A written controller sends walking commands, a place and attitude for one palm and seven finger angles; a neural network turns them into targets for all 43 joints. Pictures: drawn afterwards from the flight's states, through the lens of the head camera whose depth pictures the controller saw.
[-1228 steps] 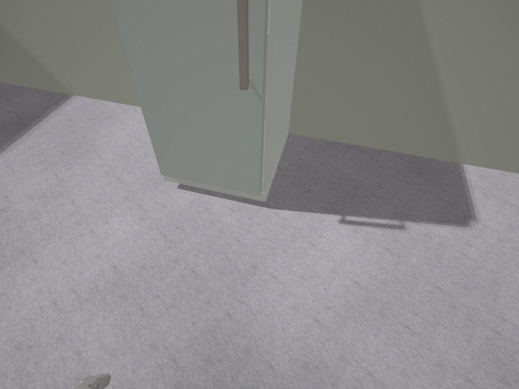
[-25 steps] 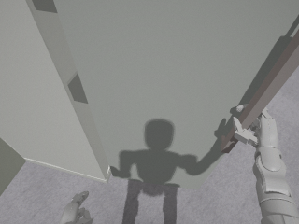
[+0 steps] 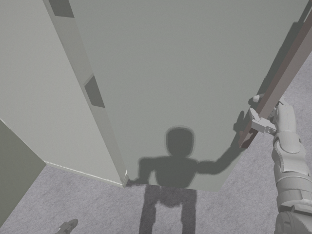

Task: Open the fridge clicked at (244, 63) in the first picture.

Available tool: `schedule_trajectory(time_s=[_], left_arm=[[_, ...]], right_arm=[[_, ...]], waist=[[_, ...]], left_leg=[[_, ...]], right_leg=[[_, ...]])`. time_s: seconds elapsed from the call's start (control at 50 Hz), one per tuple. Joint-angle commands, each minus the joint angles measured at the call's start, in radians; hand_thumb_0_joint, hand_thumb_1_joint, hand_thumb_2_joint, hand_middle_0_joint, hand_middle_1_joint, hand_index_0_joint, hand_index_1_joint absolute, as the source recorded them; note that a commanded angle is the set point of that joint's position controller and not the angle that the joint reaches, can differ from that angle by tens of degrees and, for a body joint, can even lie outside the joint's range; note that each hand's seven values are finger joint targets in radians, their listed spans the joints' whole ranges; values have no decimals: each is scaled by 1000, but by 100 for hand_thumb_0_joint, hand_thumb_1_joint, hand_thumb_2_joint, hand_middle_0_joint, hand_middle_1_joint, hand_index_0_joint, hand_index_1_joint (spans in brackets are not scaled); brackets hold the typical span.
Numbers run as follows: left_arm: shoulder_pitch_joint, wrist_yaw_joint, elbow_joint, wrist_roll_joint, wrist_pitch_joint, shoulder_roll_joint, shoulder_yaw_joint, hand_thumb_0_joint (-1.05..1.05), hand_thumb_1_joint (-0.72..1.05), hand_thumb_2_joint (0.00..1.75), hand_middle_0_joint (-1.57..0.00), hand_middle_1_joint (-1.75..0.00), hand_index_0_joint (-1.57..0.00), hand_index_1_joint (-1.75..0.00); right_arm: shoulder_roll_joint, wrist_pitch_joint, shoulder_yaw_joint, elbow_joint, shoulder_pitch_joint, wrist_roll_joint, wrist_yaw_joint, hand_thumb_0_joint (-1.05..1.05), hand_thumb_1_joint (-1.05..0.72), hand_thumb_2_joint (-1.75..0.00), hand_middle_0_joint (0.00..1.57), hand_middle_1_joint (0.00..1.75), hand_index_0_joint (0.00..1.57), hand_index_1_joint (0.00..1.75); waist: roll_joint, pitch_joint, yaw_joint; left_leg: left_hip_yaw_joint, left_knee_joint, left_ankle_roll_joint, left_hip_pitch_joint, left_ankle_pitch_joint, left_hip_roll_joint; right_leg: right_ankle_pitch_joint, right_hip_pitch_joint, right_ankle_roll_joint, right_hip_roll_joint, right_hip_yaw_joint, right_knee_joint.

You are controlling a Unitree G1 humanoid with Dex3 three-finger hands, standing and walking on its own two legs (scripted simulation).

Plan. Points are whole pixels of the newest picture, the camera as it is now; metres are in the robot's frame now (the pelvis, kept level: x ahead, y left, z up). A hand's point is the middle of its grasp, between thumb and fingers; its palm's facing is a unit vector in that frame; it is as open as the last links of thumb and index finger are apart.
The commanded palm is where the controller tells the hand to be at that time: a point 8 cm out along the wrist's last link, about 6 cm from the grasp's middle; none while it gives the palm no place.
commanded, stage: loosen the grip on the handle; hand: right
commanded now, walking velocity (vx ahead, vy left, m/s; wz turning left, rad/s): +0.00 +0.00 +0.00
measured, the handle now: (268, 93) +0.46 -0.23 +0.14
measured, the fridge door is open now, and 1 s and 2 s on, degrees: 80 77 77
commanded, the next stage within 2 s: slip the hand off the handle in 0.48 s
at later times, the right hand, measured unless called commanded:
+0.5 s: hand (257, 121) +0.42 -0.23 +0.06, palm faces +0.19 +0.95 -0.23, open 13.7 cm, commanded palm +0.38 -0.27 +0.08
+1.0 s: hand (279, 124) +0.42 -0.28 +0.06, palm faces +0.23 +0.94 -0.24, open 14.6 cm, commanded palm +0.38 -0.33 +0.08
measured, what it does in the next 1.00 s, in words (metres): shifts its weight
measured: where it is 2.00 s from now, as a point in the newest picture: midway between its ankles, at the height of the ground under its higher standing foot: outside the picture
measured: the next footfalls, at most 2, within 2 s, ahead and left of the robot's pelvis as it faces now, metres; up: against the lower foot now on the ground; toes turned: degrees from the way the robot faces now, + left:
none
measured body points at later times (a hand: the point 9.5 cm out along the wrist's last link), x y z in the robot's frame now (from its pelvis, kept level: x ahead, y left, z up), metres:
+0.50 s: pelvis +0.04 +0.00 -0.01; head +0.08 +0.00 +0.44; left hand +0.17 +0.26 -0.11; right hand +0.41 -0.28 +0.08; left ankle +0.02 +0.12 -0.73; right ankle +0.07 -0.11 -0.73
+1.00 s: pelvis +0.05 +0.00 -0.02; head +0.10 +0.00 +0.43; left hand +0.15 +0.27 -0.12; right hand +0.40 -0.33 +0.08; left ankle +0.02 +0.12 -0.73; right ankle +0.07 -0.11 -0.73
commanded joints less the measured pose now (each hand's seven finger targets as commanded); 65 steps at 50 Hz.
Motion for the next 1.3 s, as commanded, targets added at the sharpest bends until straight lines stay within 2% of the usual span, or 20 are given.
schedule_trajectory(time_s=[0.0,0.04,0.06,0.12,0.16,0.22,0.26,0.28,0.3,0.32,0.38,0.5,0.6,0.64,0.74,0.88,1.0,1.14,1.22,1.28], left_arm=[[-89,-21,-162,7,-65,174,51,0,90,90,-20,-30,-20,-30],[-88,-30,-178,3,-62,178,46,0,90,90,-20,-30,-20,-30],[-84,-31,-179,-1,-62,179,50,0,90,90,-20,-30,-20,-30],[-83,-24,-192,-7,-60,184,47,0,90,90,-20,-30,-20,-30],[-82,-18,-193,-13,-66,179,46,0,90,90,-20,-30,-20,-30],[-78,-11,-186,-7,-69,178,47,0,90,90,-20,-30,-20,-30],[-71,-14,-188,-4,-73,163,47,0,90,90,-20,-30,-20,-30],[-40,-5,-153,4,-61,181,48,0,90,90,-20,-30,-20,-30],[-48,-7,-168,5,-53,170,40,0,90,90,-20,-30,-20,-30],[-37,-8,-167,6,-48,170,42,0,90,90,-20,-30,-20,-30],[-39,-10,-173,4,-47,161,51,0,90,90,-20,-30,-20,-30],[-29,-18,-178,-1,-35,158,54,0,90,90,-20,-30,-20,-30],[-5,-11,-167,3,-12,164,56,0,90,90,-20,-30,-20,-30],[-4,-8,-171,3,-6,162,56,0,90,90,-20,-30,-20,-30],[13,-8,-167,1,-8,160,61,0,90,90,-20,-30,-20,-30],[22,-4,-177,-8,-3,173,65,0,90,90,-20,-30,-20,-30],[22,5,-176,-9,2,182,57,0,90,90,-20,-30,-20,-30],[31,25,-165,-9,-4,185,44,0,90,90,-20,-30,-20,-30],[28,13,-199,-11,-24,180,52,0,90,90,-20,-30,-20,-30],[16,4,-207,-16,-24,186,53,0,90,90,-20,-30,-20,-30]], right_arm=[[-246,-108,-106,-238,-227,25,-33,0,-17,-55,45,140,45,140],[-193,-125,-28,-241,-279,10,-46,0,7,-43,45,140,45,140],[-208,-130,-38,-226,-263,7,-51,0,19,-37,45,140,45,140],[-212,-137,-29,-253,-302,18,-59,0,55,-20,42,137,42,137],[-194,-132,-26,-266,-307,42,-58,0,55,-20,40,133,40,133],[-213,-132,-43,-336,-310,48,-62,0,55,-20,36,128,36,128],[-164,-133,-4,-405,-296,42,-66,0,55,-20,33,125,33,125],[-301,-127,-125,-274,-255,21,-74,0,55,-20,32,123,32,123],[-252,-129,-77,-316,-254,22,-66,0,55,-20,30,122,30,122],[-263,-125,-92,-322,-240,23,-65,0,55,-20,29,120,29,120],[-223,-124,-73,-410,-211,47,-40,0,55,-20,25,115,25,115],[-190,-75,-70,-450,-118,78,-24,0,55,-20,25,115,25,115],[-272,-83,-143,-404,-135,64,-11,0,55,-20,25,115,25,115],[-302,-100,-167,-424,-122,68,12,0,55,-20,25,115,25,115],[-297,-128,-155,-460,-117,91,70,0,55,-20,25,115,25,115],[-334,-99,-201,-411,-28,127,114,0,55,-20,25,115,25,115],[-403,-114,-245,-364,-98,120,119,0,55,-20,25,115,25,115],[-472,-158,-237,-287,-266,93,159,0,55,-20,25,115,25,115],[-357,-170,-175,-352,-93,135,187,0,55,-20,25,115,25,115],[-365,-141,-208,-358,10,161,180,0,55,-20,25,115,25,115]], waist=[[-228,-293,-74],[-94,-220,-35],[-51,-203,-40],[-1,-213,-37],[25,-236,-40],[-22,-293,-47],[-98,-340,-49],[-45,-284,-45],[-66,-302,-46],[-35,-307,-47],[-104,-407,-51],[-70,-398,-58],[-12,-368,-44],[-59,-403,-57],[-135,-454,-54],[-89,-418,-65],[-59,-359,-48],[-152,-361,-26],[-175,-443,-55],[-121,-390,-72]], left_leg=[[-2,-66,32,-93,-70,-35],[-6,-74,24,-124,-140,-35],[-12,-76,23,-133,-174,-34],[-25,-71,19,-135,-198,-33],[-34,-68,16,-124,-193,-35],[-33,-45,18,-107,-107,-40],[-25,-19,24,-109,-24,-44],[-25,-11,23,-121,2,-44],[-27,1,18,-108,39,-41],[-25,8,18,-92,74,-42],[-25,34,19,-70,190,-43],[-16,53,13,-58,281,-49],[-24,71,7,-65,319,-49],[-32,79,11,-44,342,-49],[-30,91,14,-73,347,-59],[-22,88,13,-86,313,-63],[-22,81,11,-128,206,-63],[-30,72,18,-194,59,-62],[-8,83,29,-185,66,-72],[-2,78,24,-180,62,-71]], right_leg=[[-172,194,5,48,73,-78],[-260,104,-13,43,73,-69],[-276,81,-18,43,75,-64],[-287,67,-26,44,80,-47],[-263,69,-28,46,78,-33],[-166,101,-29,47,77,-2],[-69,149,-25,47,75,23],[-47,90,-26,46,77,41],[-12,80,-27,54,67,52],[15,75,-31,52,71,64],[138,144,-24,51,64,92],[225,128,-21,48,71,113],[226,67,-28,51,69,134],[254,77,-30,53,64,142],[328,134,-28,45,76,167],[280,93,-28,45,81,160],[154,36,-30,49,89,151],[32,32,-30,47,104,150],[95,111,-22,38,120,150],[69,67,-20,34,126,133]])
